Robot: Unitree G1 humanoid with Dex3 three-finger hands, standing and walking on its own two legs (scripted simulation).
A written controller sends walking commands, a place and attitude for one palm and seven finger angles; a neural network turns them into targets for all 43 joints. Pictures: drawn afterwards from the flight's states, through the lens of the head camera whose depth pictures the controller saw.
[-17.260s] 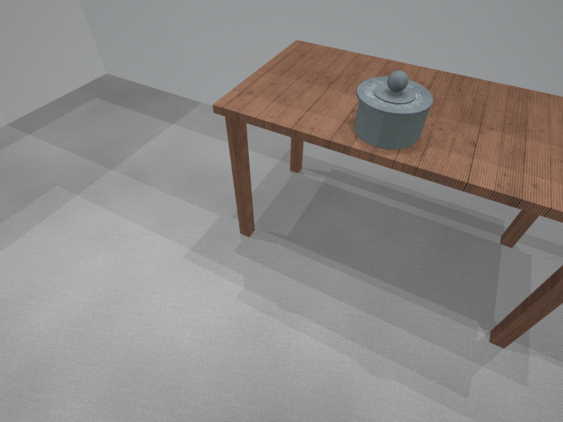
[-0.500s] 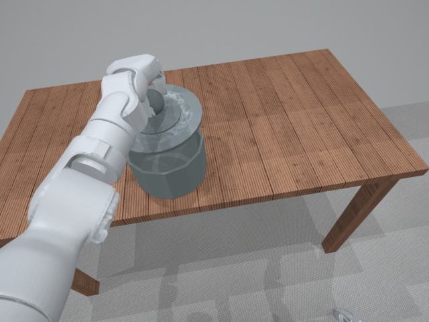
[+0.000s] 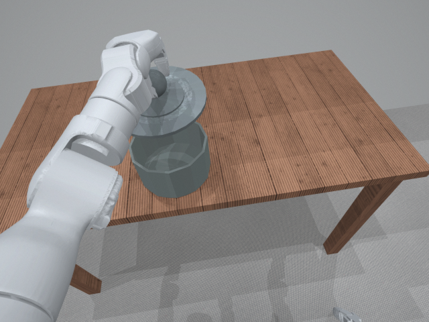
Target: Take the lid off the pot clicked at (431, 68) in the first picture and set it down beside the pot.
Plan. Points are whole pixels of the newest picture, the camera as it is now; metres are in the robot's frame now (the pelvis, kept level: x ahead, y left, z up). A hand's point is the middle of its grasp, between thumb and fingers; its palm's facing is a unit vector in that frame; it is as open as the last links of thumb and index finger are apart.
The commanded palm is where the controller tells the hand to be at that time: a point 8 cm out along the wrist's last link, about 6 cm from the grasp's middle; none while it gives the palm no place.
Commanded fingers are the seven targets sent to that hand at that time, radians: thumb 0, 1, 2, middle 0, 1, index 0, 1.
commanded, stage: lift the lid straight up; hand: left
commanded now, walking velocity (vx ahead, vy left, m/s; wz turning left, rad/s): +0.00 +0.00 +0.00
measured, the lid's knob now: (153, 83) +0.52 +0.10 +0.18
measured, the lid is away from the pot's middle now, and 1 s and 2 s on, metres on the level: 0.01 0.08 0.20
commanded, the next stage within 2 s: move the lid sideways beside the pot in 0.24 s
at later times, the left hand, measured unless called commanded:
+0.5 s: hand (137, 78) +0.49 +0.12 +0.21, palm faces -0.24 -0.12 -0.96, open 8.6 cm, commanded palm +0.49 +0.13 +0.29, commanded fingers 0.00 0.50 1.11 -0.87 -1.04 -0.79 -1.02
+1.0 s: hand (96, 88) +0.47 +0.19 +0.21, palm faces -0.25 -0.10 -0.96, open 8.6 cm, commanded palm +0.47 +0.20 +0.29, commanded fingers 0.00 0.50 1.11 -0.87 -1.04 -0.79 -1.02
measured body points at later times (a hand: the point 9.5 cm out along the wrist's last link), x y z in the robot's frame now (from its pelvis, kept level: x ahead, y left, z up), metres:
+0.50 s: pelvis +0.00 +0.00 +0.00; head +0.04 -0.03 +0.45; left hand +0.50 +0.12 +0.26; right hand +0.10 -0.27 -0.13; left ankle +0.05 +0.11 -0.74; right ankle -0.06 -0.12 -0.74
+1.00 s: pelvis -0.01 +0.01 +0.00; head +0.03 -0.02 +0.45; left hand +0.48 +0.19 +0.27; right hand +0.11 -0.26 -0.12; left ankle +0.05 +0.11 -0.74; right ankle -0.06 -0.12 -0.74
